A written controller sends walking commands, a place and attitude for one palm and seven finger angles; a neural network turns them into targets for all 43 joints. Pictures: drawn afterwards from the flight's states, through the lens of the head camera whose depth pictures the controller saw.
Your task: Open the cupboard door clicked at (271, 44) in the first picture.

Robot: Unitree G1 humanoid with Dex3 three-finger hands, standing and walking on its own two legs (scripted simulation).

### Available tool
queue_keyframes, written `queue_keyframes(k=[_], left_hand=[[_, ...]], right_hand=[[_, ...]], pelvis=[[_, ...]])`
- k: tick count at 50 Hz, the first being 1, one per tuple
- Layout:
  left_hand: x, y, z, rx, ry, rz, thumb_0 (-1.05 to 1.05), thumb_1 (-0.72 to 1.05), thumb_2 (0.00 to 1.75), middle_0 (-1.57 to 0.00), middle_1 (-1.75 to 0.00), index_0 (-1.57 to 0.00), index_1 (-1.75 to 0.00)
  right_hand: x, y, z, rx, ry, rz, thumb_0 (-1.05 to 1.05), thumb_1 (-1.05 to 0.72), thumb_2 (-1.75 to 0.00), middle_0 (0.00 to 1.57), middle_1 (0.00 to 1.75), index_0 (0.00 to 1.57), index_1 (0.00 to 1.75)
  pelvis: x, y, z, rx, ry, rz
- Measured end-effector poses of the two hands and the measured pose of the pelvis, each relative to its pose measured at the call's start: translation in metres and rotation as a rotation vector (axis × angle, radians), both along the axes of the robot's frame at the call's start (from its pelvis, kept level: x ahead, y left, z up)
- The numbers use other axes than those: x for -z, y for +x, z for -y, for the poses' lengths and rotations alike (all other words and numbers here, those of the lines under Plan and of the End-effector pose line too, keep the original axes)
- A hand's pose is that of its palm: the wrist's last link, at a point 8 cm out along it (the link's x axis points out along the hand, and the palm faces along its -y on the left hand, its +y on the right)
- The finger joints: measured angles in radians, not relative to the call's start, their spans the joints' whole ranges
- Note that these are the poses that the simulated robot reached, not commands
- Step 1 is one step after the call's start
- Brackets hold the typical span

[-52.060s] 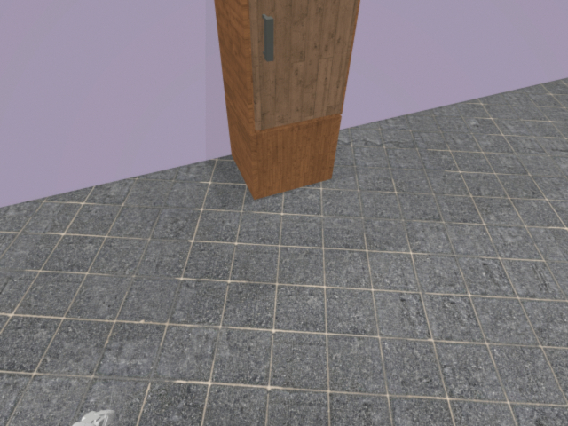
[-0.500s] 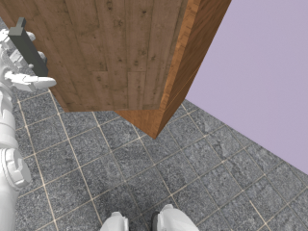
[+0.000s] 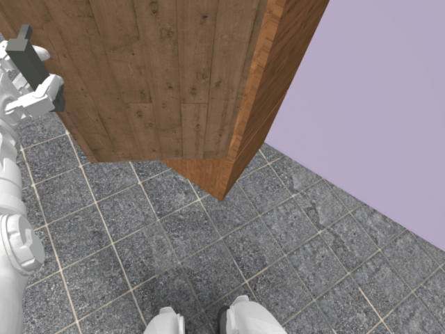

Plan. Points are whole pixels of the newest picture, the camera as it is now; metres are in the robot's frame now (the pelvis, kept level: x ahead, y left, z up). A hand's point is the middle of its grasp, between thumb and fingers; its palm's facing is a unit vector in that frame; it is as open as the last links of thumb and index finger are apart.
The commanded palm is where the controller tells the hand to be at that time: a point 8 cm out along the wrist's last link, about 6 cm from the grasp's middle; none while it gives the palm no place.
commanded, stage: pull the door open along its arc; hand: left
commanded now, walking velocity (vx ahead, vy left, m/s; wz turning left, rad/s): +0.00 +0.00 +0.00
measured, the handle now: (42, 70) +0.55 +0.27 +0.08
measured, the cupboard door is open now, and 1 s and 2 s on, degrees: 39 72 82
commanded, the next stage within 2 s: open thumb and fingers to let go in 1.14 s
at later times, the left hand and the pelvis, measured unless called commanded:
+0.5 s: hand (47, 123) +0.44 +0.24 +0.09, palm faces +0.00 -1.00 +0.00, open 6.5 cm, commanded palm +0.39 +0.28 +0.08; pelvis +0.01 +0.00 +0.01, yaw -1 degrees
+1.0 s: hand (102, 196) +0.32 +0.15 +0.09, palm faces +0.48 -0.88 +0.01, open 6.4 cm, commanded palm +0.27 +0.18 +0.08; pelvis +0.00 -0.02 +0.02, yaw +3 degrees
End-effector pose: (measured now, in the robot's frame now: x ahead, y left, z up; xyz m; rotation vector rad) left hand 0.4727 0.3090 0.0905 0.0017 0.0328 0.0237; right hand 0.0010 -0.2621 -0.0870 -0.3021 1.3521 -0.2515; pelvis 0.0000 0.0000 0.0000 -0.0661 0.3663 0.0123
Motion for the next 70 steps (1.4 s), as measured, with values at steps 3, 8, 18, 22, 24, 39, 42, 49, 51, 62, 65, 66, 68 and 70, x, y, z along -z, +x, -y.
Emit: queue_keyframes(k=[3, 8, 18, 22, 24, 39, 42, 49, 51, 62, 65, 66, 68, 70], left_hand=[[0.000, 0.002, 0.000, -0.002, 0.004, 0.000, 0.00, 0.61, 0.79, -0.30, -1.31, -0.33, -1.33], [0.000, 0.001, 0.001, -0.007, 0.011, 0.000, 0.00, 0.61, 0.80, -0.30, -1.32, -0.33, -1.33], [0.001, -0.018, 0.006, 0.000, 0.004, 0.017, 0.00, 0.64, 0.79, -0.29, -1.32, -0.30, -1.32], [0.002, -0.036, 0.010, 0.011, -0.002, 0.025, 0.00, 0.64, 0.78, -0.29, -1.32, -0.30, -1.32], [0.002, -0.047, 0.013, 0.018, -0.004, 0.030, 0.00, 0.64, 0.77, -0.29, -1.32, -0.29, -1.32], [0.006, -0.140, 0.072, -0.349, -0.071, 0.076, -0.01, 0.64, 0.80, -0.31, -1.31, -0.32, -1.26], [0.005, -0.155, 0.086, -0.434, -0.053, 0.068, -0.01, 0.64, 0.81, -0.32, -1.31, -0.31, -1.27], [0.003, -0.191, 0.117, -0.473, 0.003, 0.049, -0.02, 0.66, 0.82, -0.31, -1.31, -0.29, -1.31], [0.003, -0.200, 0.125, -0.470, 0.003, 0.044, -0.02, 0.66, 0.81, -0.31, -1.31, -0.29, -1.31], [0.000, -0.247, 0.174, -0.426, -0.011, 0.013, -0.01, 0.65, 0.76, -0.29, -1.32, -0.31, -1.33], [0.001, -0.250, 0.181, -0.434, 0.004, 0.019, -0.02, 0.64, 0.77, -0.31, -1.32, -0.32, -1.33], [0.002, -0.249, 0.180, -0.441, 0.012, 0.023, -0.02, 0.64, 0.77, -0.31, -1.33, -0.33, -1.33], [0.003, -0.246, 0.178, -0.455, 0.027, 0.026, -0.02, 0.62, 0.77, -0.33, -1.33, -0.34, -1.33], [0.003, -0.242, 0.175, -0.468, 0.033, 0.026, -0.02, 0.60, 0.77, -0.35, -1.32, -0.35, -1.33]], right_hand=[[0.000, 0.001, -0.001, 0.000, 0.000, 0.003, 0.01, -0.91, -0.90, 0.20, 0.30, 0.20, 0.30], [0.001, 0.000, -0.002, 0.002, 0.007, 0.001, 0.01, -0.91, -0.90, 0.20, 0.30, 0.20, 0.30], [-0.001, 0.008, -0.005, 0.020, 0.033, 0.035, 0.01, -0.91, -0.90, 0.20, 0.30, 0.20, 0.30], [-0.003, 0.023, -0.006, 0.017, 0.050, 0.090, 0.01, -0.91, -0.90, 0.20, 0.30, 0.20, 0.30], [-0.004, 0.034, -0.007, 0.007, 0.058, 0.126, 0.01, -0.91, -0.90, 0.20, 0.30, 0.20, 0.30], [-0.008, 0.138, -0.028, -0.196, 0.162, 0.421, 0.01, -0.91, -0.90, 0.20, 0.30, 0.20, 0.30], [-0.007, 0.149, -0.033, -0.232, 0.185, 0.442, 0.01, -0.91, -0.90, 0.20, 0.30, 0.20, 0.30], [-0.010, 0.157, -0.034, -0.264, 0.207, 0.463, 0.01, -0.91, -0.90, 0.20, 0.30, 0.20, 0.30], [-0.011, 0.157, -0.031, -0.268, 0.203, 0.464, 0.01, -0.91, -0.90, 0.20, 0.30, 0.20, 0.30], [-0.020, 0.166, -0.008, -0.275, 0.183, 0.523, 0.02, -0.91, -0.90, 0.20, 0.30, 0.20, 0.30], [-0.021, 0.171, -0.005, -0.290, 0.170, 0.534, 0.02, -0.91, -0.90, 0.20, 0.30, 0.20, 0.30], [-0.020, 0.173, -0.004, -0.295, 0.167, 0.535, 0.02, -0.91, -0.90, 0.20, 0.30, 0.20, 0.30], [-0.020, 0.177, -0.003, -0.300, 0.164, 0.536, 0.02, -0.91, -0.90, 0.20, 0.30, 0.20, 0.30], [-0.019, 0.180, -0.003, -0.300, 0.166, 0.538, 0.02, -0.91, -0.90, 0.20, 0.30, 0.20, 0.30]], pelvis=[[0.000, -0.001, -0.001, 0.001, 0.000, -0.001], [0.000, 0.000, -0.002, 0.002, 0.001, -0.003], [-0.005, 0.006, -0.003, 0.020, 0.007, 0.015], [-0.008, 0.009, -0.003, 0.026, 0.011, 0.034], [-0.010, 0.010, -0.003, 0.026, 0.013, 0.045], [-0.013, 0.001, 0.004, -0.007, 0.041, 0.117], [-0.014, -0.001, 0.009, -0.016, 0.048, 0.133], [-0.018, -0.001, 0.023, -0.035, 0.060, 0.179], [-0.019, -0.001, 0.027, -0.041, 0.063, 0.193], [-0.024, 0.002, 0.044, -0.047, 0.080, 0.241], [-0.023, -0.001, 0.049, -0.056, 0.083, 0.246], [-0.022, -0.002, 0.050, -0.059, 0.083, 0.246], [-0.022, -0.004, 0.053, -0.062, 0.084, 0.244], [-0.021, -0.006, 0.055, -0.063, 0.086, 0.240]])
